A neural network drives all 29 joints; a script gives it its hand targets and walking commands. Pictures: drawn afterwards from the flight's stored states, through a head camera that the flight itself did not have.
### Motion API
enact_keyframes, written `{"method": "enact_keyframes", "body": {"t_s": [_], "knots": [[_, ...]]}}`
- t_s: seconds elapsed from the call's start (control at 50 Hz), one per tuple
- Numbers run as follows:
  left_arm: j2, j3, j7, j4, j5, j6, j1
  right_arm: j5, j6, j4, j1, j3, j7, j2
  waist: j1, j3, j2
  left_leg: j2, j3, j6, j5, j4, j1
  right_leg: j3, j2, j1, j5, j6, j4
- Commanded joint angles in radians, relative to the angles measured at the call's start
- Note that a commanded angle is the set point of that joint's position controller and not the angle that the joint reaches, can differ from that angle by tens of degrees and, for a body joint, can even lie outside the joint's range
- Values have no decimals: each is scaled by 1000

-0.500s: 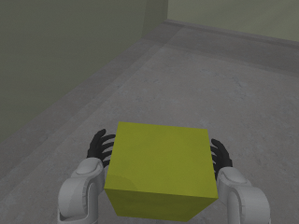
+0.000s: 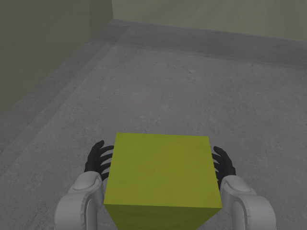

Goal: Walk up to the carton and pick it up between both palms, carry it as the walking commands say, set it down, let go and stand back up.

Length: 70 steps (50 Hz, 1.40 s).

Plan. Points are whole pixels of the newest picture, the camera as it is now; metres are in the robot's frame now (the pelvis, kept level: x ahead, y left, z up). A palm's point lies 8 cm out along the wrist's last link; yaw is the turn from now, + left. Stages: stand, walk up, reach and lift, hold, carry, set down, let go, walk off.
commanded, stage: carry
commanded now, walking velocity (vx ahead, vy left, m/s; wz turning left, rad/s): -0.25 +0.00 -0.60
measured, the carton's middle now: (158, 188) +0.24 +0.02 +0.02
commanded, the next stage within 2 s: none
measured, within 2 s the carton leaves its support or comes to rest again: neither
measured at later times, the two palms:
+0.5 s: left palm out of the picture +0.08 +0.03 +0.08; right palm out of the picture -0.03 -0.24 +0.06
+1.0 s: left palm out of the picture -0.06 +0.10 +0.11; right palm out of the picture -0.21 -0.16 +0.12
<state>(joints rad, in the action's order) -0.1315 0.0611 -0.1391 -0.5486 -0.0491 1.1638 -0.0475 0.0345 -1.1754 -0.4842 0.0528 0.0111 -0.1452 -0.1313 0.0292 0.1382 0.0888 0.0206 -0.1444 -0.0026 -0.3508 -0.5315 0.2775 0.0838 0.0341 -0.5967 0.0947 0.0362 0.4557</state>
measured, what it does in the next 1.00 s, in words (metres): walks backwards, turning right: right foot, then left foot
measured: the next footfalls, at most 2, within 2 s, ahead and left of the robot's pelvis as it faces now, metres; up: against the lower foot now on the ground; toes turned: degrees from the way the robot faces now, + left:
right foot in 0.36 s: -0.13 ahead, -0.15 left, +0.00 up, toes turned -22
left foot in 0.78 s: -0.26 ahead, +0.13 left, +0.00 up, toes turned -39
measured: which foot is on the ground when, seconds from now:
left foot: down 0.00-0.36, up 0.38-0.76, down 0.78-1.00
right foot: up 0.00-0.34, down 0.36-0.80, up 0.82-1.00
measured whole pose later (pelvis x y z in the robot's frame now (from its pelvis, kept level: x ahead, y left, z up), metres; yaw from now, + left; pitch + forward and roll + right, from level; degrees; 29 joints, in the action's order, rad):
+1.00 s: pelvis -0.34 +0.06 +0.02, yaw -27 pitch +2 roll -4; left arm -0.13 0.02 -0.13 -0.53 -0.06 1.18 -0.02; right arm 0.03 -1.18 -0.53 0.09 -0.03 -0.14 -0.14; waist 0.01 0.13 0.00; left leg -0.10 -0.17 0.04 -0.27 -0.52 0.28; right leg -0.02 0.00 -0.55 0.32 0.06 1.00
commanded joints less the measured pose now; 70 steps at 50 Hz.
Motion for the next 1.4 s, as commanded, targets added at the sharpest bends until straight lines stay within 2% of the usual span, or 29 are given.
{"method": "enact_keyframes", "body": {"t_s": [0.0,0.02,0.04,0.12,0.22,0.3,0.34,0.36,0.38,0.4,0.42,0.46,0.64,0.72,0.74,0.76,0.78,0.8,0.82,0.84,0.86,0.9,1.02,1.08,1.14,1.16,1.24,1.3,1.38], "knots": [[-776,-715,126,-152,323,7,448,-219,44,-110,-329,509,98,-782,-41,63,-479,-639,397,198,161,315,75,-140,-52,-123,449,48,655],[-787,-704,131,-132,322,2,465,-216,43,-148,-377,525,102,-787,-19,-6,-245,-505,247,154,95,306,201,-88,-73,-35,347,38,792],[-813,-696,129,-119,320,-5,464,-224,48,-194,-447,528,108,-779,2,-25,-149,-399,126,69,42,275,211,-81,-42,-34,259,16,847],[-784,-676,107,-72,301,15,397,-214,35,-180,-357,474,105,-704,-12,27,-256,-289,-4,53,241,143,42,-131,-28,-81,209,24,842],[-731,-665,86,-52,272,40,331,-200,14,-139,-291,472,93,-658,-24,128,-361,-388,62,130,649,38,-150,-235,-41,-13,351,25,476],[-747,-636,93,-3,262,38,284,-223,14,-155,-340,515,92,-683,-14,181,-360,-419,55,85,636,-36,-147,-250,-33,141,250,0,119],[-760,-612,104,16,257,26,268,-239,21,-152,-354,539,94,-704,-10,181,-195,-370,-5,-2,447,-146,25,-141,-115,315,73,-15,-68],[-759,-599,111,15,257,16,271,-245,25,-161,-370,559,94,-722,-13,173,35,-290,-5,-51,31,-275,290,95,-284,471,-213,-55,-78],[-769,-596,116,16,262,5,281,-254,27,-179,-380,587,98,-752,-31,170,286,-182,-25,-94,-302,-462,476,300,-458,495,-636,-167,-14],[-814,-593,121,0,264,-10,280,-286,33,-221,-456,632,114,-786,-25,153,244,-181,72,-90,-286,-608,446,248,-412,418,-680,-203,-3],[-831,-594,126,-27,260,-22,299,-298,44,-205,-467,643,119,-827,-28,158,124,-164,94,-84,-206,-691,440,169,-371,381,-517,-187,-17],[-872,-601,139,-59,254,-44,316,-312,62,-212,-496,677,129,-884,-32,153,49,-146,127,-68,-46,-742,417,73,-285,326,-174,-133,-33],[-754,-617,140,-79,240,-37,248,-258,52,-163,-362,634,113,-790,-12,195,93,-25,87,-61,-118,-415,222,220,-273,313,248,-122,-229],[-724,-637,138,-84,254,-15,282,-228,38,-139,-332,591,103,-756,-19,205,216,58,-45,-27,-211,-13,-72,124,-206,261,330,7,-370],[-717,-648,133,-87,257,-11,298,-224,35,-121,-313,572,102,-754,-33,221,180,52,-80,-17,-173,164,-192,68,-166,242,332,56,-338],[-708,-657,128,-88,258,-7,315,-226,36,-105,-305,552,102,-757,-41,202,58,-11,-32,-8,-195,276,-268,-7,-114,182,320,94,-218],[-717,-664,126,-95,266,-1,345,-224,35,-99,-306,532,105,-752,-60,151,-210,-228,197,35,-306,370,-280,-149,0,32,269,121,53],[-728,-670,134,-87,274,2,357,-205,39,-76,-311,530,108,-756,-55,66,-434,-525,458,139,-363,375,2,-193,20,-35,412,79,407],[-755,-683,140,-97,286,-3,434,-201,45,-95,-340,523,114,-756,-48,-64,-359,-552,443,184,-376,426,267,-85,-39,-3,363,54,642],[-784,-654,136,-61,271,-9,424,-222,45,-155,-435,541,124,-757,-10,-103,-210,-435,274,105,-284,405,317,-84,-20,43,284,46,731],[-805,-654,131,-55,267,-14,424,-250,47,-198,-499,544,136,-755,2,-97,-193,-356,149,41,-189,371,308,-102,-1,45,235,31,790],[-796,-668,118,-72,268,-2,435,-271,41,-198,-484,527,137,-749,-14,-41,-220,-277,61,26,-46,280,176,-93,-16,28,204,8,765],[-710,-652,76,-36,239,34,338,-222,10,-109,-310,491,103,-670,-43,115,-331,-308,170,96,243,160,-88,-201,-21,140,358,11,205],[-704,-630,77,0,233,43,327,-228,2,-110,-376,492,97,-647,-28,181,-279,-291,157,51,454,71,-75,-171,-64,358,149,-12,-114],[-704,-597,75,1,232,37,345,-238,-4,-135,-415,508,88,-665,-47,234,-39,-201,76,-24,352,-4,77,-40,-248,494,-330,-44,31],[-731,-584,75,30,223,28,331,-255,-4,-140,-448,535,96,-691,-41,206,40,-195,53,-32,245,20,37,-40,-235,409,-232,-60,18],[-735,-564,79,3,214,22,382,-279,-6,-151,-529,551,97,-726,-42,88,-24,-178,62,-12,53,80,35,-39,-184,197,338,-52,-106],[-636,-472,78,160,149,5,371,-204,11,32,-493,446,96,-636,-45,83,-36,-173,65,-12,1,101,43,-24,-186,172,398,-52,-123],[-706,-517,92,121,189,-34,434,-216,55,29,-511,462,105,-715,-42,78,-64,-171,71,-22,-32,126,43,-31,-168,154,403,-56,-113]]}}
